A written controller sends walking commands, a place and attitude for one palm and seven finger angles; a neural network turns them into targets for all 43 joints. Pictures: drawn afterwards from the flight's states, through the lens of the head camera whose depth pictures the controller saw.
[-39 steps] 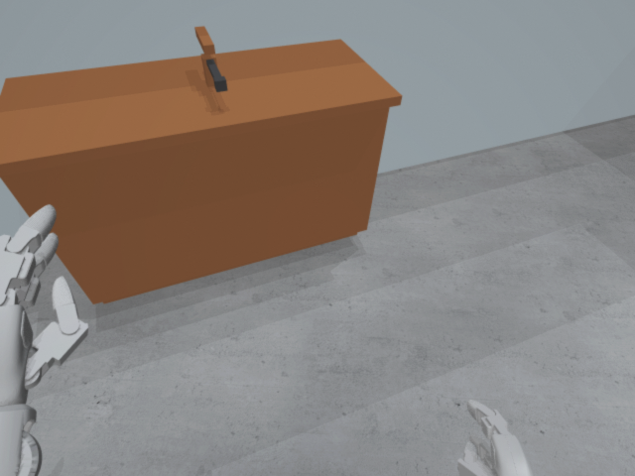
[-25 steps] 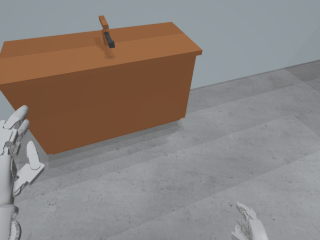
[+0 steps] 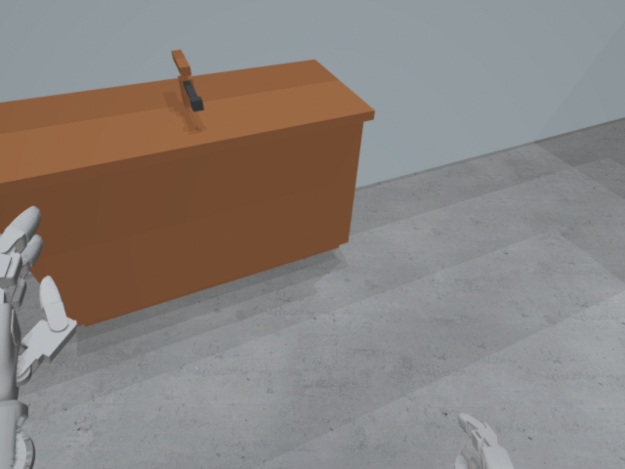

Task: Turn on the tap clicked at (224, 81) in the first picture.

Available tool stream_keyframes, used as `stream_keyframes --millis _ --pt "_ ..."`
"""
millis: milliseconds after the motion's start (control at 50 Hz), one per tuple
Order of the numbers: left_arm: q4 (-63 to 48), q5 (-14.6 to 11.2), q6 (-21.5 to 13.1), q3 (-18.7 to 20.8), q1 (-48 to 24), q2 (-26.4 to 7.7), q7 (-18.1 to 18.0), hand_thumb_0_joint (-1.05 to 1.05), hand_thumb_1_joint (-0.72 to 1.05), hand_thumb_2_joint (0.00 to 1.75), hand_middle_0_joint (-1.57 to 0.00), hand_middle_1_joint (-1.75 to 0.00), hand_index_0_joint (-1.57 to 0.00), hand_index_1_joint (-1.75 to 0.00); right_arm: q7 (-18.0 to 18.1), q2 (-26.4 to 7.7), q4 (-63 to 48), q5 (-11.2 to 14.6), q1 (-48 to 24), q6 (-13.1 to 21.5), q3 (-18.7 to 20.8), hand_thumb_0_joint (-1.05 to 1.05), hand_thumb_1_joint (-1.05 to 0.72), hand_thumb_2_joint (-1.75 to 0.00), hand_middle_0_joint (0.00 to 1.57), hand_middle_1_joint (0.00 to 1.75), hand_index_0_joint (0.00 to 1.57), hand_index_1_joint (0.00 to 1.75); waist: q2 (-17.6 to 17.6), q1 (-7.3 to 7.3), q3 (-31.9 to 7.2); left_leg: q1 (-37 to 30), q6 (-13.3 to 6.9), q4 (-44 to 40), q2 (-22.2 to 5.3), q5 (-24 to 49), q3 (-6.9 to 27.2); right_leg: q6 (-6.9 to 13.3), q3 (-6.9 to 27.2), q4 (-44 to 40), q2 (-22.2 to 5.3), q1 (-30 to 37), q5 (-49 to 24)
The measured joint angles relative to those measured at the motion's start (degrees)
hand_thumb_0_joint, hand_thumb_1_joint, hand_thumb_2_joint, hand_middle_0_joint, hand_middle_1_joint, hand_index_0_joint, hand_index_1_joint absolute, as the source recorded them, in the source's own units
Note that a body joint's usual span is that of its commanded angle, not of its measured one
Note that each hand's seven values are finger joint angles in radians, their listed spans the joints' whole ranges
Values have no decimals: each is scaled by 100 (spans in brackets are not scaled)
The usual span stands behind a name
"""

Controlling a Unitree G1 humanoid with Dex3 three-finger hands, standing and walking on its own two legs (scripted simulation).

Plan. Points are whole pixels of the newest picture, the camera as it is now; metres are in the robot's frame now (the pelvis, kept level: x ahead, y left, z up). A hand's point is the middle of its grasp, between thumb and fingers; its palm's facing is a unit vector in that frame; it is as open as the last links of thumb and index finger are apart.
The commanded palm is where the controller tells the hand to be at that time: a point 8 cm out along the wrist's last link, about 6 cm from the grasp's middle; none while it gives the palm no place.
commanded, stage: walk to a spot facing it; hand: left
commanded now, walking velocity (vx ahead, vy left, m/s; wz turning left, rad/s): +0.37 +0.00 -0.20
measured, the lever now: (196, 104) +0.96 +0.37 +0.02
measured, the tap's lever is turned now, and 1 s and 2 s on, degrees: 0 0 0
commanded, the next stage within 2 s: turn to face it in 0.56 s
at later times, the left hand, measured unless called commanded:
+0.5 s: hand (207, 200) +0.38 +0.16 +0.18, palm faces +0.27 -0.84 -0.47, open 7.4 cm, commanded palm +0.33 +0.22 +0.19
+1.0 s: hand (232, 154) +0.48 +0.15 +0.18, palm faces +0.41 -0.83 -0.38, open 7.4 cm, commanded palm +0.42 +0.19 +0.19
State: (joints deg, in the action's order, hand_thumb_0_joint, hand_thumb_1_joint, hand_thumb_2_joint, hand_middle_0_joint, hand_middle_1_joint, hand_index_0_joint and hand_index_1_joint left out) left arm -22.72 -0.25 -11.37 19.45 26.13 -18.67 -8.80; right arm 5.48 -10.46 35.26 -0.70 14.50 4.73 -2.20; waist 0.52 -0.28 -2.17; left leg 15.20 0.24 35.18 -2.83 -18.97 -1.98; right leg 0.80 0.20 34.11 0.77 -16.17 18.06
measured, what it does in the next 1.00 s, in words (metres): walks ahead: right foot, then left foot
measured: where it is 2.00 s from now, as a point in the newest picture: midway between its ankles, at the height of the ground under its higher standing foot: (345, 449)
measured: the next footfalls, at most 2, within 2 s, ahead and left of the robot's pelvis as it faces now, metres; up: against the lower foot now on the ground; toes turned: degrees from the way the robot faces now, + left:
right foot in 0.54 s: +0.30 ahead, -0.21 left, +0.00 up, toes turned -5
left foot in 0.90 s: +0.36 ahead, +0.04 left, +0.00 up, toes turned +5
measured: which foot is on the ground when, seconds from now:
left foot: down 0.00-0.54, up 0.56-0.88, down 0.90-1.00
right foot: down 0.00-0.22, up 0.24-0.52, down 0.54-1.00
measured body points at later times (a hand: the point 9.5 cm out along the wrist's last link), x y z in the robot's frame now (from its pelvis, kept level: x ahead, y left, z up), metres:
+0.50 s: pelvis +0.13 -0.04 +0.00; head +0.15 -0.05 +0.45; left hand +0.36 +0.21 +0.20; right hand +0.24 -0.27 -0.10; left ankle +0.05 +0.11 -0.73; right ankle +0.21 -0.16 -0.70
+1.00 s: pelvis +0.25 -0.08 -0.01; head +0.27 -0.08 +0.44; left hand +0.45 +0.20 +0.20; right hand +0.43 -0.33 -0.08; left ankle +0.32 +0.04 -0.73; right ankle +0.22 -0.18 -0.71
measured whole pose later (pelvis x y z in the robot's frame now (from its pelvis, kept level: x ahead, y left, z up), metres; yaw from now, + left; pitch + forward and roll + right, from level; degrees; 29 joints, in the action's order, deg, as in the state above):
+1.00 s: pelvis +0.25 -0.08 -0.01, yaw -1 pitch -2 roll +1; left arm -28.6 -1.5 -12.7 21.7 23.3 -21.4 -9.3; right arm 4.1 -11.1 33.0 -0.4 9.8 3.6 0.8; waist -2.3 0.0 4.0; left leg 19.9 -0.6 34.5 -2.7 -12.6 -6.3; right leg -1.1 -6.2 47.9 -2.9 -17.3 30.7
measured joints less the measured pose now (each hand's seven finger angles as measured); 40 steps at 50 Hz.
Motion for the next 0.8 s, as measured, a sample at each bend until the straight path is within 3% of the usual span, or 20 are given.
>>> stream_keyframes --millis 60,140,200,220,240,300,360,440,520,540,560,580,620,660,720,800 --pt "5 20 -16 -54 -120 58 22 2 89 90 -21 -30 -21 -30 -36 -41 55 -8 72 -11 5 2 -91 -90 20 30 20 30 28 -7 -66 84 -43 369 -73 -463 5 30 -15 210 68 -50 29" --pt "-96 47 -121 -193 -300 126 42 2 89 90 -21 -30 -21 -30 -97 -186 215 29 53 -54 79 2 -91 -90 20 30 20 30 -59 41 36 368 -71 1086 37 -904 -95 81 -31 240 15 55 265" --pt "-382 0 -206 -42 -140 6 34 2 89 90 -21 -30 -21 -30 -117 -268 136 9 21 -110 86 2 -91 -90 20 30 20 30 -186 88 157 193 -106 263 63 -458 -298 35 80 292 -28 146 381" --pt "-492 -45 -244 70 -46 -63 19 1 89 90 -21 -30 -22 -30 -108 -279 68 5 -6 -104 94 2 -91 -90 20 30 20 30 -228 90 205 90 -118 46 57 92 -390 30 139 530 -32 78 477" --pt "-527 -89 -287 177 40 -127 -4 1 89 90 -21 -30 -22 -30 -97 -241 38 10 -52 -104 116 2 -91 -90 20 30 20 30 -301 79 241 24 -113 102 66 150 -516 12 156 978 -71 -59 693" --pt "-330 -94 -286 280 153 -196 -16 1 89 90 -21 -30 -21 -30 -104 -83 45 -2 -85 -36 158 2 -91 -90 20 30 20 30 -276 137 162 -232 -73 24 -12 -228 -688 -22 -63 2572 -102 -678 1060" --pt "-237 -30 -169 171 25 -157 16 2 89 90 -21 -30 -21 -30 -138 48 80 18 -33 67 107 2 -91 -90 20 30 20 30 -163 146 151 -558 16 -402 -148 -197 -722 -80 -381 3067 -242 -1214 797" --pt "-381 36 -135 116 32 -138 69 2 89 90 -21 -30 -21 -30 -167 167 30 -5 39 140 14 2 -91 -90 20 30 20 30 -31 151 263 -988 181 -841 -344 -176 -822 -107 -727 2022 -459 -1470 193" --pt "-471 35 -127 232 70 -378 123 1 89 90 -21 -30 -21 -30 -152 202 -65 -14 115 159 -3 2 -91 -90 20 30 20 30 148 229 447 -1145 328 -428 -623 -608 -777 -67 -1068 465 -383 -979 -310" --pt "-508 31 -115 283 36 -514 129 1 89 90 -21 -30 -21 -30 -156 213 -86 7 138 145 8 2 -90 -90 20 30 20 30 106 261 478 -999 261 57 -664 -813 -731 27 -1089 140 -379 -770 -512" --pt "-524 42 -123 316 -58 -576 136 1 89 90 -21 -30 -21 -30 -169 188 -56 26 79 110 32 2 -90 -90 20 30 20 30 83 247 543 -710 132 812 -686 -893 -622 188 -1109 244 -401 -797 -877" --pt "-516 39 -144 316 -183 -528 157 1 89 90 -21 -30 -21 -30 -184 109 33 23 -60 56 66 2 -90 -90 20 30 20 30 133 223 649 -345 41 1690 -634 -952 -368 301 -1132 561 -386 -875 -728" --pt "-527 -9 -195 302 -300 -375 206 1 89 90 -21 -30 -22 -30 -239 -56 227 19 -327 -48 152 2 -91 -90 20 30 20 30 189 195 801 359 -23 3090 -391 -979 10 390 -1133 811 -350 -850 -276" --pt "-635 -24 -231 304 -224 -289 236 1 89 90 -21 -30 -22 -30 -273 -177 288 45 -478 -166 233 2 -91 -90 20 30 20 30 170 211 867 954 1 3787 -246 -807 77 380 -1146 700 -344 -700 -124" --pt "-868 -26 -311 355 76 -293 199 1 89 90 -22 -30 -22 -30 -238 -270 217 55 -534 -254 310 2 -91 -90 20 30 20 30 70 245 881 1461 52 3422 -254 -496 -79 352 -1202 313 -358 -406 -188" --pt "-1111 -59 -354 461 388 -417 69 1 89 90 -22 -30 -22 -30 -153 -286 -3 21 -433 -248 345 2 -91 -90 20 30 20 30 -202 188 836 1292 33 1563 -254 -138 -418 322 -1223 17 -461 -67 -131"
